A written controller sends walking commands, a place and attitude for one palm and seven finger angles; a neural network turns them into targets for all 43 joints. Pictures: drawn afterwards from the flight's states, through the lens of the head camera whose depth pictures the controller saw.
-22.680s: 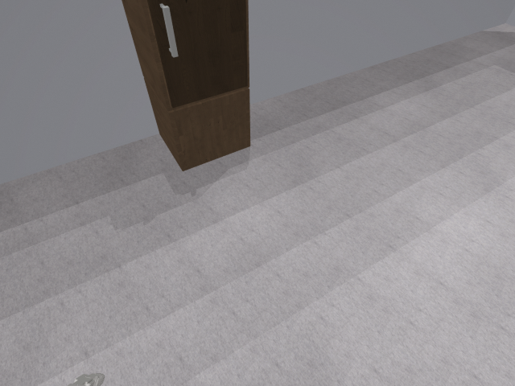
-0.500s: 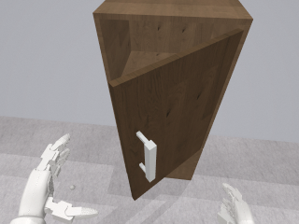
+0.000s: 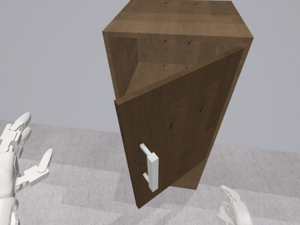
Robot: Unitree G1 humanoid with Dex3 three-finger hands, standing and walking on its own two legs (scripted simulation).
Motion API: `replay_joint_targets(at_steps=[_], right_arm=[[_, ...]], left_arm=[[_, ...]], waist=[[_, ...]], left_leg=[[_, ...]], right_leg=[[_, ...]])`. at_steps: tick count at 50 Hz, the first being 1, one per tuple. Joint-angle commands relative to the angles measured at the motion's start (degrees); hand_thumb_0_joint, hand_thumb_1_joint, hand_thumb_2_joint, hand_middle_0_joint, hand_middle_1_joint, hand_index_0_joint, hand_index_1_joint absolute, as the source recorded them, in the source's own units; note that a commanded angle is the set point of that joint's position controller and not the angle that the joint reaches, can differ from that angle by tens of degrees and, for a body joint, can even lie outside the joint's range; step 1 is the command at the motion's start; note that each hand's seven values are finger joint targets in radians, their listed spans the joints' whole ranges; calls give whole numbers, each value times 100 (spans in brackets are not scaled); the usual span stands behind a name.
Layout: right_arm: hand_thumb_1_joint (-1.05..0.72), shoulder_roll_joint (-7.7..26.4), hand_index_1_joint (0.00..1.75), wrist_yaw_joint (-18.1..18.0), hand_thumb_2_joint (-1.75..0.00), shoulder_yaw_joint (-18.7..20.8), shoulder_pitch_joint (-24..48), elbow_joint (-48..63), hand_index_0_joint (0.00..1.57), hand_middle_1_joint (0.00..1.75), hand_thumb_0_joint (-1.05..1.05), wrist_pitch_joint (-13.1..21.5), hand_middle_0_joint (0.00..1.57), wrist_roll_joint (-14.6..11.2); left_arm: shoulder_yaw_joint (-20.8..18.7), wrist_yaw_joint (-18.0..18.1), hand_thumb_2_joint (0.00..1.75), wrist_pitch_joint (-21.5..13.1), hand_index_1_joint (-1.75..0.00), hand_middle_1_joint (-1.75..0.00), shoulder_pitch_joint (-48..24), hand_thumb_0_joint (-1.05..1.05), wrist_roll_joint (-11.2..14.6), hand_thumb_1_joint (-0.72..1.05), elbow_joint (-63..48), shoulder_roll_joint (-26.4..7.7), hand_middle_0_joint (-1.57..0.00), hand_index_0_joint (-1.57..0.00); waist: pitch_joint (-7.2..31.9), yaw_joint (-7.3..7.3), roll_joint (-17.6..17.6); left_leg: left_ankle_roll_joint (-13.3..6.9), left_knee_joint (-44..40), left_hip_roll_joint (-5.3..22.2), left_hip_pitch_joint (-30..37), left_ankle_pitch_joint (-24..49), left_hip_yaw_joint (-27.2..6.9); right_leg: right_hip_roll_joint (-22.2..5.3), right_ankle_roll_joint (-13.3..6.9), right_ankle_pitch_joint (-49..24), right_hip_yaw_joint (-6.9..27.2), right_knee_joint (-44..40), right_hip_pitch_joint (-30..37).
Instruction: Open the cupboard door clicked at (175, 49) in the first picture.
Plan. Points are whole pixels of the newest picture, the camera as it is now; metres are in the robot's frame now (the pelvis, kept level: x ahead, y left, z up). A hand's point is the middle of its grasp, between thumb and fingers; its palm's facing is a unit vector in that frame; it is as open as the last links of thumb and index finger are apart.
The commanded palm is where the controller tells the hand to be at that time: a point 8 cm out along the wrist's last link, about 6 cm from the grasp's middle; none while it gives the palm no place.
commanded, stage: draw the hand back to the body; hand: left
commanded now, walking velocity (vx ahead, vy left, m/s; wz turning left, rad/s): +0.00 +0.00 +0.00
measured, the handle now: (148, 168) +0.28 +0.05 +0.00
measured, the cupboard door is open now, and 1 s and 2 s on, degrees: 44 44 44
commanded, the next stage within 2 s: step back with the hand held close in 0.42 s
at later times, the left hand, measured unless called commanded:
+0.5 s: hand (40, 165) +0.18 +0.24 +0.16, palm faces +0.45 -0.80 -0.40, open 7.4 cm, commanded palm +0.13 +0.28 +0.18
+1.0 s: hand (23, 184) +0.14 +0.26 +0.16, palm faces +0.38 -0.78 -0.50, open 7.4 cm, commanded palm +0.08 +0.30 +0.18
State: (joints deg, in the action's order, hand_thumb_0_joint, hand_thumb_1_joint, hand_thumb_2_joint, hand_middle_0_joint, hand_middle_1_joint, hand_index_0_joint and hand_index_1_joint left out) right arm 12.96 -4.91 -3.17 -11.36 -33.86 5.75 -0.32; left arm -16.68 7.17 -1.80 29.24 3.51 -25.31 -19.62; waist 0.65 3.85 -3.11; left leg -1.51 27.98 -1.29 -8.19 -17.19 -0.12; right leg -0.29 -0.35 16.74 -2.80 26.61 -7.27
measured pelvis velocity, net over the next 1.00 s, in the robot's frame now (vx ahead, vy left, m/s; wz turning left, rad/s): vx -0.06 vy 0.00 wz -0.01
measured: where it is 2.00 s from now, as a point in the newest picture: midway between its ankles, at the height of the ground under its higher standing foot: outside the picture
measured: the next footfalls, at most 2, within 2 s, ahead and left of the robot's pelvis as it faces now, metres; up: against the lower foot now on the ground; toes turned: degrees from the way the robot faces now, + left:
right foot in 1.94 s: -0.33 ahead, -0.12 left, +0.00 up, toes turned -3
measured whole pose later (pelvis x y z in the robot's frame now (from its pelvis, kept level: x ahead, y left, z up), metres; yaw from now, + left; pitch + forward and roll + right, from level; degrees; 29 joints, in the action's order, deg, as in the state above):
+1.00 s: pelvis -0.06 +0.00 +0.00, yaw -1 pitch -1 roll -1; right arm 13.6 -5.3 0.7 -10.0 -32.3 -0.4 -1.1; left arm -22.7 8.3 -7.7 32.7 2.5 -28.5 -24.3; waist -1.8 0.0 -0.7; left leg -1.2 27.8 -0.4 -16.0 -11.2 0.3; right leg 0.5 -0.7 10.2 -2.6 25.7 -15.0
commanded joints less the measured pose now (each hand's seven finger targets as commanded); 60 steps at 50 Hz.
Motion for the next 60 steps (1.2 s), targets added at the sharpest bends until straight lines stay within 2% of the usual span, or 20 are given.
replay_joint_targets(at_steps=[1, 4, 5, 12, 18, 25, 27, 28, 29, 30, 31, 35, 42, 47, 50, 51, 55, 56, 58, 60], right_arm=[[-90, 574, 30, -41, -90, 302, 754, 837, 20, 30, 0, 326, 20, -10], [-90, 573, 30, -2, -90, 329, 743, 782, 20, 30, 0, 280, 20, -9], [-90, 593, 30, 12, -90, 352, 759, 807, 20, 30, 0, 261, 20, -14], [-90, 587, 30, -15, -90, 382, 841, 816, 20, 30, 0, 257, 20, 4], [-90, 535, 30, -34, -90, 377, 864, 741, 20, 30, 0, 296, 20, -14], [-90, 547, 30, -29, -90, 400, 894, 695, 20, 30, 0, 321, 20, -11], [-90, 566, 30, -46, -90, 394, 922, 650, 20, 30, 0, 329, 20, -13], [-90, 709, 30, -39, -90, 426, 734, 832, 20, 30, 0, 209, 20, -56], [-90, 634, 30, -38, -90, 456, 748, 714, 20, 30, 0, 116, 20, -24], [-90, 651, 30, -13, -90, 470, 756, 760, 20, 30, 0, 32, 20, -8], [-90, 683, 30, -13, -90, 487, 771, 800, 20, 30, 0, -18, 20, -16], [-90, 713, 30, -20, -90, 548, 740, 930, 20, 30, 0, -188, 20, -14], [-90, 685, 30, -87, -90, 617, 714, 1070, 20, 30, 0, -327, 20, -67], [-90, 713, 30, -85, -90, 637, 675, 1093, 20, 30, 0, -286, 20, -75], [-90, 743, 30, -62, -90, 638, 640, 1102, 20, 30, 0, -240, 20, -74], [-90, 767, 30, -78, -90, 644, 674, 1086, 20, 30, 0, -218, 20, -57], [-90, 784, 30, -52, -90, 636, 556, 1124, 20, 30, 0, -119, 20, -43], [-90, 836, 30, -64, -90, 642, 555, 1116, 20, 30, 0, -86, 20, -28], [-90, 815, 30, -59, -90, 617, 521, 1128, 20, 30, 0, -25, 20, -8], [-90, 831, 30, -51, -90, 620, 522, 1155, 20, 30, 0, 43, 20, -7]], left_arm=[[-1003, 97, 88, -471, -30, -30, -653, 0, 35, 87, -1199, -1162, -20, -20], [-761, 33, 90, -443, -30, -30, -527, 0, 60, 90, -856, -816, -20, -20], [-731, 19, 90, -445, -30, -30, -545, 0, 65, 90, -850, -816, -20, -20], [-923, 38, 90, -523, -30, -30, -684, 0, 38, 90, -1178, -1107, -20, -20], [-917, 41, 90, -553, -30, -30, -629, 0, 47, 90, -1056, -1052, -20, -20], [-851, 28, 90, -603, -30, -30, -652, 0, 60, 90, -896, -993, -20, -20], [-874, 52, 90, -622, -30, -30, -1145, 0, 35, 90, -1000, -1104, -20, -20], [-1638, 99, 90, -825, -30, -30, -1577, 0, -17, 90, -1137, -1842, -20, -20], [-1308, 36, 90, -824, -30, -30, -897, 0, -20, 90, -591, -1369, -20, -20], [-1126, 0, 90, -804, -30, -30, -518, 0, -33, 90, -492, -1173, -20, -20], [-1037, -15, 90, -840, -30, -30, -490, 0, -50, 90, -668, -1127, -20, -20], [-1122, 52, 90, -863, -30, -30, -48, 0, -56, 90, -1076, -1226, -20, -20], [-1384, 194, 90, -905, -30, -30, 162, 0, -45, 90, -1407, -1478, -20, -20], [-1363, 242, 90, -960, -30, -30, 256, 0, -74, 90, -1459, -1432, -20, -20], [-1344, 268, 90, -1018, -30, -30, 207, 0, -111, 90, -1510, -1410, -20, -20], [-1391, 282, 90, -1056, -30, -30, 200, 0, -142, 90, -1544, -1455, -20, -20], [-1420, 313, 90, -1164, -30, -30, 96, 0, -216, 90, -1549, -1426, -20, -20], [-1447, 319, 90, -1200, -30, -30, 51, 0, -241, 90, -1648, -1464, -20, -20], [-1460, 325, 90, -1237, -30, -30, 50, 0, -263, 90, -1647, -1396, -20, -20], [-1489, 314, 90, -1260, -30, -30, 3, 0, -313, 90, -1741, -1365, -20, -20]], waist=[[376, 22, -260], [196, -28, -81], [179, -22, 58], [437, 24, -45], [231, 8, -167], [136, 0, 165], [157, -45, -53], [-241, -236, 253], [-133, -277, 540], [-35, -291, 593], [38, -293, 321], [620, -312, 90], [833, -326, 98], [665, -345, -6], [457, -377, 15], [384, -373, -182], [148, -407, 19], [136, -413, -252], [144, -404, -340], [220, -376, -688]], left_leg=[[69, -507, 192, 77, 1912, -107], [59, -559, 212, 146, 1940, -80], [42, -585, 213, 150, 1856, -75], [16, -624, 173, 275, 1810, -46], [7, -625, 156, 306, 1660, 12], [-27, -693, 152, 313, 1382, 3], [-26, -717, 141, 350, 1341, 10], [-115, -497, 272, -99, 1073, -195], [-115, -303, 253, -16, 1138, -195], [-99, -237, 240, -11, 1210, -169], [-78, -252, 245, -39, 1426, -167], [-34, -346, 381, -47, 2109, -183], [-11, -369, 487, -445, 2161, -290], [-71, -518, 576, -963, 1339, -413], [-125, -577, 565, -1409, 344, -441], [-156, -665, 574, -1654, 44, -510], [-231, -671, 604, -2212, -1201, -622], [-259, -765, 647, -2330, -1359, -726], [-338, -1101, 844, -2764, -1743, -950], [-441, -1494, 1065, -3225, -2121, -1211]], right_leg=[[5, -118, -1638, 53, -441, 291], [15, -73, -1653, 42, -512, 193], [20, -63, -1608, 42, -543, 191], [-1, -65, -1667, 92, -582, 363], [-5, -57, -1588, 125, -702, 260], [7, -25, -1279, 143, -830, 193], [-12, -31, -1254, 166, -849, 187], [-270, 16, -1417, 595, -1148, -265], [-405, -2, -1629, 622, -1171, -294], [-453, 4, -1724, 601, -1141, -321], [-478, -10, -1966, 484, -1027, -249], [-380, 40, -2243, 375, -646, -11], [-349, 37, -2313, 385, -314, 110], [-279, 49, -1583, 467, -267, 14], [-284, 42, -931, 599, -360, -103], [-285, 21, -809, 596, -339, -10], [-264, 26, 349, 722, -420, -200], [-221, 22, 402, 671, -318, -142], [-36, 85, 402, 572, 114, 158], [223, 135, -89, 426, 853, 641]])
